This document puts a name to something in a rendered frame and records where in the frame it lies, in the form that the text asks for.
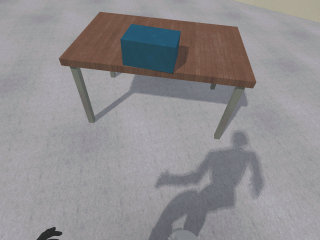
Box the carton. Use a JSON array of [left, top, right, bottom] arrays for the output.
[[120, 24, 181, 73]]

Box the robot left hand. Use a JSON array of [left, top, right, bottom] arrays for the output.
[[37, 227, 62, 240]]

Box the robot right shin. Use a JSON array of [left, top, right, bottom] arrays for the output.
[[171, 227, 183, 234]]

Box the table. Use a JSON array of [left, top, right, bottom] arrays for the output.
[[59, 12, 256, 140]]

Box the robot right thigh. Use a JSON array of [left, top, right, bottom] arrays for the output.
[[167, 230, 199, 240]]

